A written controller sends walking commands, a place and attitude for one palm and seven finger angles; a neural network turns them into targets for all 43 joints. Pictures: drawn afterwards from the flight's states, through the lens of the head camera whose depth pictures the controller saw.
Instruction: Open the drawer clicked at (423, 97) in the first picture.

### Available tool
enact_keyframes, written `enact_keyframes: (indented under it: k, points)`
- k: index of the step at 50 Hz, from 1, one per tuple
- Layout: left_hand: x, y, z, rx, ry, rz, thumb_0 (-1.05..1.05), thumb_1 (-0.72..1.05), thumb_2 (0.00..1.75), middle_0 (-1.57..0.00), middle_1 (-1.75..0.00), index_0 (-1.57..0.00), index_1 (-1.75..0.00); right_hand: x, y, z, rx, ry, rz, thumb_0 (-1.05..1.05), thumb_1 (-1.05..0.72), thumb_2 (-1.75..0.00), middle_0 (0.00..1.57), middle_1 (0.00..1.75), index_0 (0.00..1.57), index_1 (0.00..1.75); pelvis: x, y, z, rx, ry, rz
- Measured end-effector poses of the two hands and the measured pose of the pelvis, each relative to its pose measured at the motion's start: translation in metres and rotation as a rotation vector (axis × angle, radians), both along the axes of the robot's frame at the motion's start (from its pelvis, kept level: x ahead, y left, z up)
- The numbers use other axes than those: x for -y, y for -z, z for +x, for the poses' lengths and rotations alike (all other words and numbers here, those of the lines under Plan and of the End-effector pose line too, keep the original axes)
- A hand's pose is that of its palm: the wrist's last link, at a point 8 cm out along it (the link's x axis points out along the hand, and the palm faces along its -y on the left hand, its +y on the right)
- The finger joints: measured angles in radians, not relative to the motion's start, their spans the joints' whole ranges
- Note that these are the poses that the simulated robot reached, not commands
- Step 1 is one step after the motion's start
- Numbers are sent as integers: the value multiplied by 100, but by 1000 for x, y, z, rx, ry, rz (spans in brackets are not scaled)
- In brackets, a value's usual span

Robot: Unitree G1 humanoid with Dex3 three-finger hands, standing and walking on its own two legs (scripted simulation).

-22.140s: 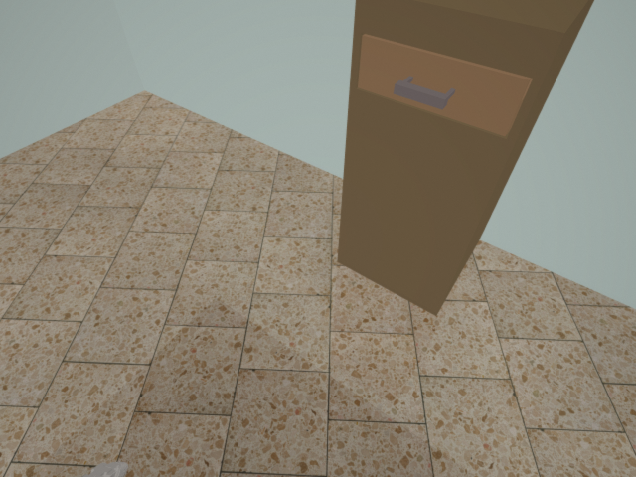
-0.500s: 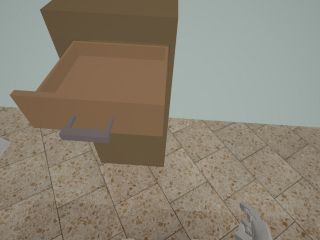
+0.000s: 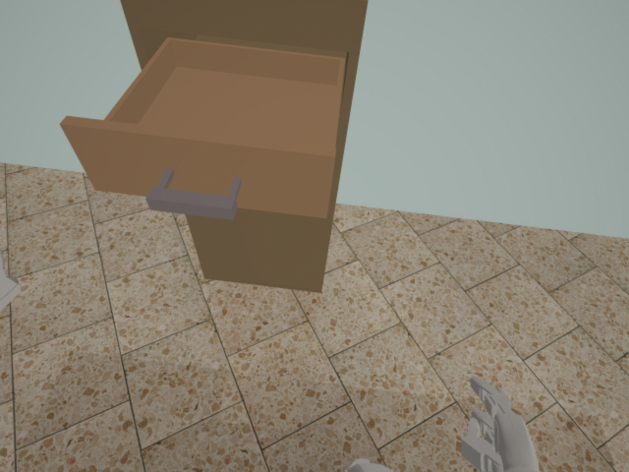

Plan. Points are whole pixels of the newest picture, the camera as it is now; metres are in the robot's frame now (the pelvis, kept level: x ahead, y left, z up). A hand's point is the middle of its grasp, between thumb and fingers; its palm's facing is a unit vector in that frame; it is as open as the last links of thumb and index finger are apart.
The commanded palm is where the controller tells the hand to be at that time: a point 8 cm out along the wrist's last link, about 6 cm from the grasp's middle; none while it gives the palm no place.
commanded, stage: stop stepping back and stand still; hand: left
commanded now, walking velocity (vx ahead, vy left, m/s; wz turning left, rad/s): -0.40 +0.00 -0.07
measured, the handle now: (197, 191) +0.47 +0.21 +0.06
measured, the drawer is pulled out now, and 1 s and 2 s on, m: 0.30 0.30 0.30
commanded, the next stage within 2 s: let the arm hang, fingers relaxed in 0.74 s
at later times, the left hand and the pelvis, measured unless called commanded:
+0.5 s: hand out of the picture +0.12 +0.23 +0.25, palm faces +0.48 -0.76 -0.44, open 7.4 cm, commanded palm +0.06 +0.27 +0.25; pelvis -0.08 -0.01 +0.01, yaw -1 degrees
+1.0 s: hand out of the picture +0.12 +0.22 -0.03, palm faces +0.10 -0.90 -0.43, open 7.4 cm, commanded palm none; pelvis -0.09 -0.01 +0.00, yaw -1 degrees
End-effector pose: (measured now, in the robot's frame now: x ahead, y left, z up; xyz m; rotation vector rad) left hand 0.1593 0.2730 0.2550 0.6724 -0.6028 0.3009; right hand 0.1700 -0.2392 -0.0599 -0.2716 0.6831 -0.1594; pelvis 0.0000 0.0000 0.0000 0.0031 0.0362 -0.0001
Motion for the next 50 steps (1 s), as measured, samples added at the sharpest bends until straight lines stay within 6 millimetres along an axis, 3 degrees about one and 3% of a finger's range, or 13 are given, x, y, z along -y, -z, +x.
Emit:
enact_keyframes:
  k: [6, 11, 19, 24, 34, 42, 43, 45, 48, 50]
  points:
    - [13, -5, -34, 24, -29, -35, 1, 88, 90, -22, -30, -21, -30, -11, 1, -22, 48, -52, 82, 1, -90, -90, 20, 30, 20, 30, 12, -1, -28, 14, 25, -13]
    - [25, -2, -48, 12, -5, -63, 1, 88, 90, -22, -30, -21, -30, -4, 8, -54, -1, -37, 97, 1, -90, -90, 21, 30, 21, 30, 18, -2, -56, 19, 31, -6]
    - [14, 0, -75, 7, 9, -74, 1, 88, 90, -22, -30, -21, -30, 20, 5, -117, -60, 61, -1, 1, -90, -90, 21, 30, 21, 30, 9, -4, -73, 24, 8, -13]
    - [9, -4, -84, 16, -31, -58, 1, 88, 90, -22, -30, -21, -30, 22, 6, -140, -72, 90, 7, 1, -90, -90, 20, 30, 20, 30, 10, -7, -79, 32, 14, -11]
    - [31, 4, -79, -5, 18, -93, 1, 88, 90, -22, -30, -21, -30, 24, 20, -139, -81, 79, 64, 1, -90, -90, 20, 30, 21, 30, 21, -2, -85, 37, 25, -19]
    - [22, 0, -78, -29, 12, -55, 1, 88, 90, -22, -30, -21, -30, 18, 7, -121, -45, 67, 47, 1, -91, -90, 20, 30, 20, 30, 16, -7, -82, 29, 38, -7]
    - [19, 7, -73, -55, 13, -54, 1, 88, 90, -22, -30, -21, -30, 17, 8, -118, -32, 47, 58, 1, -91, -90, 20, 30, 20, 30, 15, -7, -82, 21, 31, -10]
    - [8, 54, -52, -260, -22, -119, 0, 89, 90, -21, -30, -20, -30, 20, 20, -112, -52, 11, 74, 1, -90, -90, 20, 30, 20, 30, 11, -4, -85, 11, 20, -4]
    - [-3, 169, -39, -721, -140, -305, 0, 90, 90, -20, -30, -20, -30, 25, 41, -113, -115, 12, 90, 1, -90, -90, 20, 30, 21, 30, 9, 3, -90, 12, 21, 13]
    - [6, 248, -59, -1039, -204, -408, 0, 90, 90, -20, -30, -19, -30, 28, 50, -122, -158, 31, 99, 1, -91, -90, 20, 30, 21, 30, 11, 4, -93, 26, 25, 12]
